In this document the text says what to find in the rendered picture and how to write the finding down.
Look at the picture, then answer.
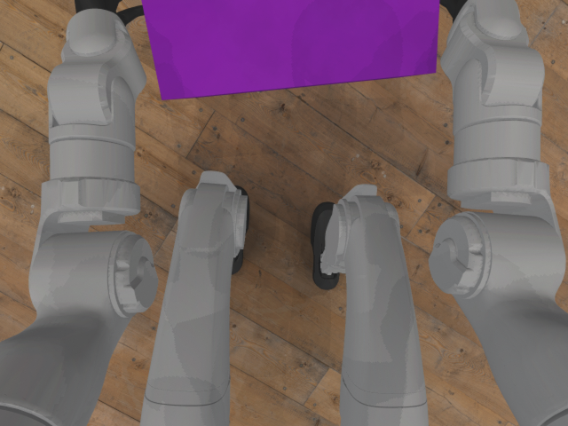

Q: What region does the right robot forearm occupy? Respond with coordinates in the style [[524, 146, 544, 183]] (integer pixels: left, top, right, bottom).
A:
[[440, 0, 566, 285]]

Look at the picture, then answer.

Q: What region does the robot shin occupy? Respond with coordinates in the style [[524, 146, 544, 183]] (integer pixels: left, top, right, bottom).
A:
[[177, 170, 240, 257], [320, 184, 400, 273]]

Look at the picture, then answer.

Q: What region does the robot left upper arm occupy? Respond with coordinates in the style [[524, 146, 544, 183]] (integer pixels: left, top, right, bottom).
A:
[[0, 230, 158, 426]]

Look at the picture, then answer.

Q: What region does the robot left shin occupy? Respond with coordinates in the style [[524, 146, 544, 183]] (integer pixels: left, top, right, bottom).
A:
[[177, 170, 240, 257]]

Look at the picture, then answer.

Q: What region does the robot right shin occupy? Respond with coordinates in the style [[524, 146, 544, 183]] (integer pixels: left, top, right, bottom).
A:
[[320, 184, 400, 273]]

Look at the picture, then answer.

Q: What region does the right robot hand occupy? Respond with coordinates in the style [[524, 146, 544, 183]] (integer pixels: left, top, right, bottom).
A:
[[439, 0, 468, 23]]

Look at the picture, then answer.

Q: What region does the robot right upper arm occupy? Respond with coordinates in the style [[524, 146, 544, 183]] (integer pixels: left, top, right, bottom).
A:
[[429, 211, 568, 426]]

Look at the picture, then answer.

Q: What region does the left robot hand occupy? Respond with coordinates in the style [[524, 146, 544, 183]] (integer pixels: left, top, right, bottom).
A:
[[75, 0, 145, 27]]

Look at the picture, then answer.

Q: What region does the carton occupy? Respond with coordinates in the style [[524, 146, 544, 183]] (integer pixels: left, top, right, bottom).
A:
[[141, 0, 440, 100]]

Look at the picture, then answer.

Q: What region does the left robot forearm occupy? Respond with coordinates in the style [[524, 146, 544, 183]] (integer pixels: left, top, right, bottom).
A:
[[28, 9, 146, 307]]

